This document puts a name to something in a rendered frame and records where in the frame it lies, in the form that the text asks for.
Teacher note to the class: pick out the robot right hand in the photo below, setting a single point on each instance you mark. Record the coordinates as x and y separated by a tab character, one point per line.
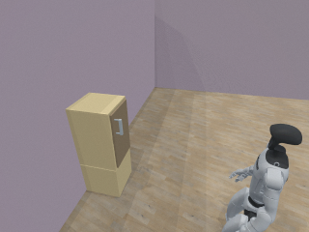
240	174

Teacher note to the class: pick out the robot torso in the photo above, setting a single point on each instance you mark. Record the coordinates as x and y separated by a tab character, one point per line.
254	198

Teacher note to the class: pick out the left robot thigh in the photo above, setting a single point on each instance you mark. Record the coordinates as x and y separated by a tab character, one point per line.
235	223

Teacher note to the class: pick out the robot right forearm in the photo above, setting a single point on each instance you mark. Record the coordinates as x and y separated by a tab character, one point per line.
248	170

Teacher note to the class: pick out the handle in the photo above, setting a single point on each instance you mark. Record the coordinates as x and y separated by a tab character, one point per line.
120	126

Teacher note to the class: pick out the left robot upper arm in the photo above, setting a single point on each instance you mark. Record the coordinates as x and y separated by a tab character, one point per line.
273	184

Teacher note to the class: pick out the cupboard door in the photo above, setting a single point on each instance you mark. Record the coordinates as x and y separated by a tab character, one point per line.
121	143

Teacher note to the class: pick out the robot left forearm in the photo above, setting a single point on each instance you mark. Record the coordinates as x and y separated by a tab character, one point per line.
256	224

